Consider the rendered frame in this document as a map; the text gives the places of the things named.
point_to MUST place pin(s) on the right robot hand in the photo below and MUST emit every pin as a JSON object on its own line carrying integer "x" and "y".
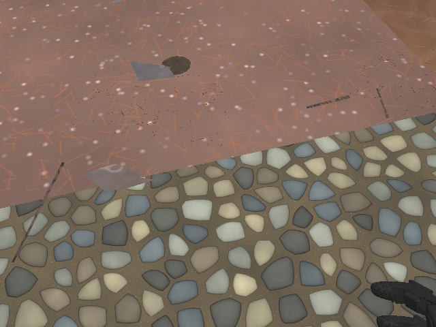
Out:
{"x": 414, "y": 295}

